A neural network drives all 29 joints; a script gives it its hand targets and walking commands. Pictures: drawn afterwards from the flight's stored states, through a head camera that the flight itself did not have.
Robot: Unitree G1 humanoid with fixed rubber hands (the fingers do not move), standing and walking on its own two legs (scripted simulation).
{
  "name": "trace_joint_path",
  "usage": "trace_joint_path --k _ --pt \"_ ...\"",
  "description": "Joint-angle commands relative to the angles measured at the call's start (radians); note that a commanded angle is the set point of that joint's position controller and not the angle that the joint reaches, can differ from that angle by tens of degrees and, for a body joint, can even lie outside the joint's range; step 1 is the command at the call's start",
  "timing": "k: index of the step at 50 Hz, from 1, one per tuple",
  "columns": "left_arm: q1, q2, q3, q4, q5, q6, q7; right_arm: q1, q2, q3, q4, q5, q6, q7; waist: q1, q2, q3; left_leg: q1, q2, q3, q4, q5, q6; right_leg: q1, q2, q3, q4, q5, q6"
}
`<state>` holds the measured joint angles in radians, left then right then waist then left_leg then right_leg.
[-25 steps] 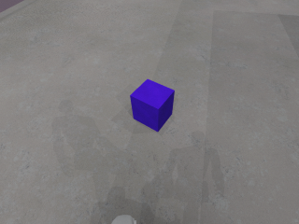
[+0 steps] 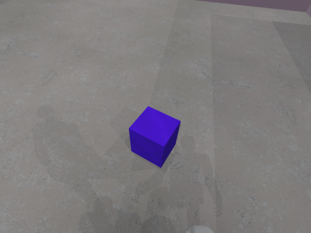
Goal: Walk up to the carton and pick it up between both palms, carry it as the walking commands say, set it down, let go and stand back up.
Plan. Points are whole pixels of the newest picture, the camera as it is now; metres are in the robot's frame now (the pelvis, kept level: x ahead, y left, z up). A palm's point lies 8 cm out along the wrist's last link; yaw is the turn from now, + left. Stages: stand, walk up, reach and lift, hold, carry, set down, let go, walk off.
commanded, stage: walk up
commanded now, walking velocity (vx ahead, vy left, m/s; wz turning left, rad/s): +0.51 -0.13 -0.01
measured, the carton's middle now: (154, 137) +0.82 -0.02 -0.64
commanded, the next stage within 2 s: none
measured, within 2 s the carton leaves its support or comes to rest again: neither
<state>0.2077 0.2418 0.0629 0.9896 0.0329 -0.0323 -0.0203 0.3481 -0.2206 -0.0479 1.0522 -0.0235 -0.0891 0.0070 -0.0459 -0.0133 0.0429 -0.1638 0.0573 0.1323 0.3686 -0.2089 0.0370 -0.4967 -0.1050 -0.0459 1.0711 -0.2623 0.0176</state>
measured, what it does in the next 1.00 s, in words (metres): walks ahead: right foot, then left foot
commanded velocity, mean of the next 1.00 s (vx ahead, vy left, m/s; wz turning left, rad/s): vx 0.26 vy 0.04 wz -0.01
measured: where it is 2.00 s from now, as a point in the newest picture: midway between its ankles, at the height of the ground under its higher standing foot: (136, 207)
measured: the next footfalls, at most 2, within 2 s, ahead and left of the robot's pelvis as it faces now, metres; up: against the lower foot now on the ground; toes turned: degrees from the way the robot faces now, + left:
right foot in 0.32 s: +0.33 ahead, -0.18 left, +0.00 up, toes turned -9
left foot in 0.82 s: +0.38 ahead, +0.13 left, +0.00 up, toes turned +6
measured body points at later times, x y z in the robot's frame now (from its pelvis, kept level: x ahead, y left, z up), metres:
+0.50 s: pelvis +0.22 -0.07 -0.01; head +0.26 -0.10 +0.44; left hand +0.26 +0.18 -0.15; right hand +0.24 -0.32 -0.17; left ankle +0.16 +0.07 -0.65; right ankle +0.29 -0.17 -0.75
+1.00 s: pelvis +0.32 +0.02 +0.00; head +0.35 +0.05 +0.45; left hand +0.33 +0.25 -0.17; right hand +0.33 -0.22 -0.14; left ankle +0.34 +0.12 -0.75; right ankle +0.32 -0.13 -0.71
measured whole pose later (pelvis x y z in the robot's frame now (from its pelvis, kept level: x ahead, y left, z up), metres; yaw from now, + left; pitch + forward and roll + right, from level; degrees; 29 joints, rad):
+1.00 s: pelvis +0.32 +0.02 +0.00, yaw +0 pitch +0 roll -2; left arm 0.26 0.20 0.05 1.07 0.01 0.01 0.02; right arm 0.27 -0.15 -0.01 1.08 -0.02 -0.06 -0.02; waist 0.00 -0.05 0.06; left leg -0.21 0.05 0.10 0.37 -0.17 0.02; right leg -0.37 -0.05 -0.04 0.79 -0.38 0.04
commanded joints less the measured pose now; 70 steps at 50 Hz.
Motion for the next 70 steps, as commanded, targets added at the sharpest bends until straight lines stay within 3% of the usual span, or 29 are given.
trace_joint_path --k 1,6,10,12,13,14,15,16,17,18,19,21,25,29,34,37,39,41,42,43,44,45,46,49,54,56,58,61,70 --pt "0.055 0.001 -0.009 -0.004 0.003 0.036 -0.034 0.034 -0.110 -0.013 -0.031 0.011 -0.019 -0.004 0.049 0.213 0.042 0.092 0.214 -0.134 -0.191 0.265 0.016 -0.135 -0.014 -0.009 -0.030 0.205 0.029" --pt "-0.173 0.004 -0.009 -0.062 -0.006 0.035 -0.040 0.175 -0.093 0.000 0.000 0.004 -0.012 -0.020 -0.006 0.123 0.102 0.113 0.237 -0.115 -0.177 0.417 0.015 -0.166 -0.005 -0.044 -0.216 0.267 0.039" --pt "-0.198 -0.004 -0.024 -0.056 -0.013 0.015 -0.038 0.169 -0.119 -0.010 0.006 -0.007 0.003 -0.030 -0.014 0.199 0.065 0.171 0.198 -0.011 -0.097 0.556 0.015 -0.026 0.050 -0.103 -0.488 0.200 0.016" --pt "-0.131 -0.001 -0.023 -0.042 -0.011 -0.009 -0.022 0.192 -0.087 -0.006 0.042 -0.013 0.018 -0.032 0.022 0.257 -0.016 0.147 0.130 0.040 0.032 0.476 0.013 0.146 0.070 -0.136 -0.571 0.145 -0.003" --pt "-0.035 0.035 -0.004 -0.003 -0.010 -0.019 -0.008 0.189 -0.095 -0.006 0.040 -0.013 0.022 -0.033 0.066 0.165 -0.068 0.103 0.114 0.030 0.178 0.495 0.004 0.295 0.091 -0.158 -0.626 0.165 -0.021" --pt "0.103 0.097 0.019 0.045 -0.001 -0.034 0.006 0.205 -0.065 -0.001 0.030 -0.005 0.021 -0.031 0.125 0.043 -0.168 -0.039 0.095 -0.010 0.364 0.316 -0.024 0.525 -0.006 -0.044 -0.625 0.270 -0.063" --pt "0.252 0.193 0.043 0.079 0.010 -0.041 0.020 0.178 -0.010 0.010 -0.007 0.003 0.015 -0.027 0.173 -0.257 -0.253 -0.285 0.000 -0.034 0.630 -0.274 -0.044 0.726 -0.261 0.281 -0.669 0.473 -0.129" --pt "0.302 0.225 0.046 0.079 -0.010 -0.034 0.026 0.168 -0.015 -0.004 -0.025 0.018 0.029 -0.029 0.167 -0.274 -0.304 -0.296 0.002 -0.101 0.811 -0.406 -0.033 0.716 -0.411 0.455 -0.737 0.540 -0.192" --pt "0.244 0.198 0.033 0.088 -0.012 -0.036 0.028 0.140 -0.041 -0.018 -0.013 0.015 0.038 -0.027 0.118 -0.191 -0.209 -0.304 0.030 -0.139 0.872 -0.369 -0.035 0.609 -0.381 0.437 -0.776 0.531 -0.168" --pt "0.139 0.135 0.028 0.060 -0.007 -0.036 0.032 0.188 -0.019 -0.013 0.014 0.011 0.034 -0.028 0.088 -0.151 -0.186 -0.327 0.042 -0.160 0.926 -0.321 -0.041 0.562 -0.348 0.325 -0.736 0.554 -0.196" --pt "0.148 0.125 0.031 0.053 -0.016 -0.036 0.038 0.180 -0.036 -0.021 0.042 0.000 0.054 -0.027 0.080 -0.009 -0.163 -0.353 0.045 -0.159 0.942 -0.288 -0.053 0.534 -0.374 0.360 -0.758 0.598 -0.174" --pt "0.086 0.053 0.011 0.060 -0.020 -0.042 0.047 0.132 -0.011 -0.028 0.046 -0.005 0.080 -0.020 0.037 0.012 -0.082 -0.308 0.068 -0.172 0.859 -0.206 -0.053 0.367 -0.291 0.227 -0.784 0.493 -0.130" --pt "0.086 0.043 0.002 0.056 -0.003 -0.037 0.036 0.039 0.002 -0.024 0.006 -0.007 0.124 0.007 0.027 -0.149 0.004 -0.296 0.050 -0.120 0.732 -0.035 -0.062 0.184 -0.218 0.093 -0.849 0.252 -0.107" --pt "0.098 0.087 0.016 0.037 0.004 -0.020 0.042 -0.033 -0.021 -0.021 -0.018 0.000 0.135 0.033 0.043 -0.217 0.005 -0.297 0.043 -0.091 0.554 0.005 -0.082 0.176 -0.199 0.059 -0.899 -0.053 -0.100" --pt "0.165 0.110 0.022 0.059 0.013 0.002 0.044 -0.098 -0.011 -0.014 -0.014 0.007 0.116 0.031 0.073 -0.177 0.024 -0.224 0.024 -0.049 0.325 -0.077 -0.110 0.165 -0.216 0.066 -0.928 -0.177 -0.107" --pt "0.159 0.101 0.023 0.072 0.007 0.004 0.039 -0.088 0.001 -0.003 -0.014 0.020 0.070 0.018 0.060 -0.184 0.005 -0.116 -0.018 0.014 0.098 -0.040 -0.107 0.212 -0.128 -0.004 -0.826 -0.176 -0.100" --pt "0.223 0.041 0.010 0.108 0.005 0.006 0.036 0.029 -0.045 -0.011 0.043 0.017 0.037 -0.002 0.024 -0.023 -0.059 0.064 0.000 -0.006 -0.021 -0.013 -0.088 0.199 -0.061 -0.041 -0.633 -0.172 -0.058" --pt "0.202 -0.056 -0.024 0.064 0.009 0.011 0.033 0.103 -0.169 -0.032 0.040 -0.014 0.026 -0.017 0.002 0.332 0.014 0.037 0.344 -0.499 -0.238 -0.302 0.010 -0.051 0.057 -0.061 -0.252 -0.277 0.002" --pt "0.150 -0.035 -0.014 0.050 0.011 0.025 0.032 0.072 -0.155 -0.021 0.041 -0.016 0.030 -0.018 0.034 0.232 0.098 -0.050 0.357 -0.500 -0.269 -0.322 0.021 -0.075 0.019 0.053 -0.181 -0.200 -0.003" --pt "0.157 -0.021 -0.005 0.043 -0.013 0.038 0.035 -0.035 -0.146 -0.010 -0.012 -0.009 0.035 -0.024 0.038 0.202 0.119 -0.128 0.302 -0.398 -0.258 -0.184 0.044 0.011 0.001 0.061 -0.213 -0.118 0.006" --pt "0.151 -0.011 -0.010 0.071 -0.031 0.045 0.038 -0.125 -0.098 0.023 -0.016 0.008 0.034 -0.031 0.080 0.147 0.125 -0.144 0.224 -0.260 -0.151 0.344 0.033 0.086 0.012 0.061 -0.250 -0.119 0.012" --pt "0.186 -0.036 -0.017 0.086 -0.027 0.040 0.045 -0.113 -0.051 0.024 -0.020 0.003 0.023 -0.029 0.079 0.174 0.054 -0.064 0.202 -0.171 -0.077 0.707 0.057 0.112 0.027 0.038 -0.244 -0.150 0.018" --pt "0.230 -0.035 -0.018 0.103 -0.026 0.039 0.044 -0.083 -0.036 0.025 -0.009 0.006 0.019 -0.035 0.080 0.176 -0.045 0.028 0.196 -0.134 -0.042 0.850 0.060 0.142 0.057 -0.005 -0.249 -0.139 0.022" --pt "0.213 -0.022 -0.015 0.093 -0.021 0.057 0.050 -0.048 -0.036 0.027 0.007 0.013 0.026 -0.046 0.067 0.184 -0.107 0.114 0.200 -0.115 -0.030 0.841 0.073 0.157 0.070 0.009 -0.278 -0.084 0.018" --pt "0.111 -0.039 -0.025 0.046 -0.024 0.056 0.058 -0.060 -0.046 0.017 0.009 0.015 0.061 -0.051 0.044 0.159 -0.085 0.116 0.172 -0.125 -0.015 0.513 0.072 0.201 0.078 0.002 -0.556 -0.015 -0.008" --pt "0.152 -0.050 -0.023 0.071 -0.025 0.035 0.068 -0.060 -0.008 0.023 0.007 0.019 0.071 -0.045 0.062 0.091 -0.062 0.025 0.142 -0.134 0.020 0.365 0.028 0.336 0.029 0.014 -0.735 0.157 -0.017" --pt "0.109 0.011 -0.004 0.064 -0.023 0.022 0.072 -0.016 0.032 0.029 0.016 0.023 0.078 -0.040 0.026 -0.088 -0.068 -0.077 0.052 -0.123 0.040 0.101 -0.012 0.415 -0.076 0.125 -0.749 0.365 -0.051" --pt "0.084 -0.029 -0.026 0.101 -0.022 0.022 0.064 -0.039 0.023 0.028 0.048 0.024 0.086 -0.044 0.035 -0.119 0.006 0.018 0.043 -0.124 -0.051 0.076 -0.022 0.323 -0.055 0.124 -0.740 0.398 -0.066" --pt "0.111 -0.035 -0.033 0.125 -0.026 0.017 0.066 -0.040 0.023 0.019 0.074 0.020 0.086 -0.045 0.046 0.015 0.026 0.049 0.054 -0.115 -0.074 0.085 -0.030 0.327 -0.020 0.098 -0.802 0.179 -0.055"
